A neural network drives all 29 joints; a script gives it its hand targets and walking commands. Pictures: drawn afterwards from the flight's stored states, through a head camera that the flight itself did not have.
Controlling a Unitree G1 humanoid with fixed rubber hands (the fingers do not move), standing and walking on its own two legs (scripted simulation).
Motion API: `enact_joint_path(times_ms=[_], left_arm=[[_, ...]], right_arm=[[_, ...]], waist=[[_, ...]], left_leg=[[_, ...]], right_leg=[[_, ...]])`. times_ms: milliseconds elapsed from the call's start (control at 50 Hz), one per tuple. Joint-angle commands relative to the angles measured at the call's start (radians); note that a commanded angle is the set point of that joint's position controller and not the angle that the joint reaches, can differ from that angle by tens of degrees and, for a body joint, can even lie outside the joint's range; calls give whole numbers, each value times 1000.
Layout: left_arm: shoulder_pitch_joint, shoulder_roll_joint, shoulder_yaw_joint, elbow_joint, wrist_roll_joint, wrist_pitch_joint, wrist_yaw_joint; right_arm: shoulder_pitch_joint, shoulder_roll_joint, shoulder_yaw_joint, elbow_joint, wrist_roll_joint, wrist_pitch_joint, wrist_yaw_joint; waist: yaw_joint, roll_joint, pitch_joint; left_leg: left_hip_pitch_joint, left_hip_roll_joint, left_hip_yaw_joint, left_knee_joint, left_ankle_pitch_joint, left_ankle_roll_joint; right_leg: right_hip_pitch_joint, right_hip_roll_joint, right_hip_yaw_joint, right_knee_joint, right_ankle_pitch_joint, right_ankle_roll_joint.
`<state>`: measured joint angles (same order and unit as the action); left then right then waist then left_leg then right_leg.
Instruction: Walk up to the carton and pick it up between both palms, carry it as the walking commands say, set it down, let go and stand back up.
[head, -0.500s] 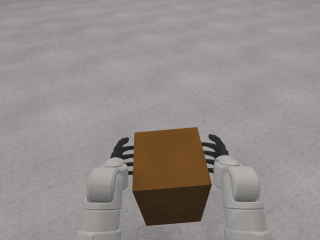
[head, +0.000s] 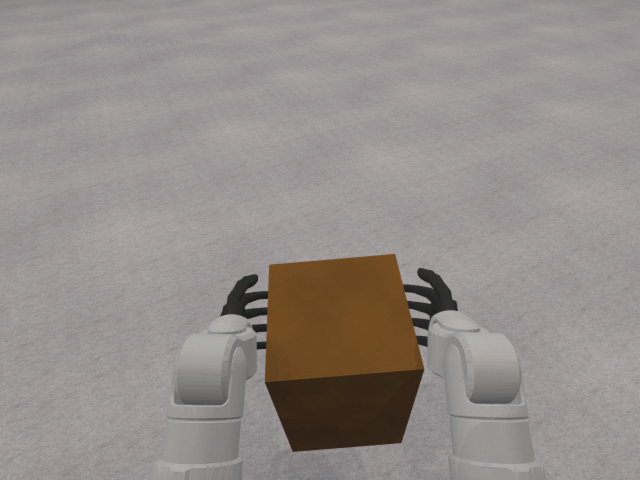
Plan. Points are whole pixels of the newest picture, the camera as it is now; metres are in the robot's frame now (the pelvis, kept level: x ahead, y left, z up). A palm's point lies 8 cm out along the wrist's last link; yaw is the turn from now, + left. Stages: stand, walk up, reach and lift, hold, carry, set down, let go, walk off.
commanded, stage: carry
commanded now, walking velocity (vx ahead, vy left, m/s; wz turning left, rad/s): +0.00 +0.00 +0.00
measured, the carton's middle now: (340, 360) +0.29 +0.00 +0.02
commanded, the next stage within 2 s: none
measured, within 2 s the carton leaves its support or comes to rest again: neither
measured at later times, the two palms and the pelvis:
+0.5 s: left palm (234, 331) +0.28 +0.12 +0.09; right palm (442, 326) +0.29 -0.12 +0.09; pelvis +0.00 +0.00 +0.00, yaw +0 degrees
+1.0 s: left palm (233, 334) +0.28 +0.12 +0.09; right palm (442, 331) +0.29 -0.12 +0.09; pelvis -0.01 +0.00 +0.00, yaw +0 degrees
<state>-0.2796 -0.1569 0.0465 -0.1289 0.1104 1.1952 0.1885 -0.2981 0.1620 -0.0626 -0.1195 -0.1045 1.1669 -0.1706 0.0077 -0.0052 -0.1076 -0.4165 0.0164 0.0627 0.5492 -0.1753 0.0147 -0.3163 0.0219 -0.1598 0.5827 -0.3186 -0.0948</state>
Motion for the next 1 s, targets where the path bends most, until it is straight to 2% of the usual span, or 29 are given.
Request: enact_joint_path(times_ms=[0,820,900,980], left_arm=[[-495,-1026,-610,-121,-407,-45,-268],[-498,-1029,-609,-127,-404,-34,-265],[-487,-1034,-601,-104,-400,-41,-269],[-497,-1044,-622,-147,-418,-25,-270]], right_arm=[[-415,1053,587,-50,385,-11,252],[-415,1056,587,-57,386,2,253],[-408,1055,587,-37,383,-6,258],[-417,1061,612,-78,404,9,258]], waist=[[1,-2,-253],[-1,-1,-250],[-1,3,-259],[-5,5,-273]], left_leg=[[110,92,-129,-42,104,51],[111,92,-128,-47,97,49],[99,116,-133,-21,238,49],[90,135,-136,-3,251,40]], right_leg=[[81,-174,215,-127,176,-1],[87,-173,211,-128,180,-2],[113,-176,197,-75,318,7],[116,-198,204,-58,340,17]])
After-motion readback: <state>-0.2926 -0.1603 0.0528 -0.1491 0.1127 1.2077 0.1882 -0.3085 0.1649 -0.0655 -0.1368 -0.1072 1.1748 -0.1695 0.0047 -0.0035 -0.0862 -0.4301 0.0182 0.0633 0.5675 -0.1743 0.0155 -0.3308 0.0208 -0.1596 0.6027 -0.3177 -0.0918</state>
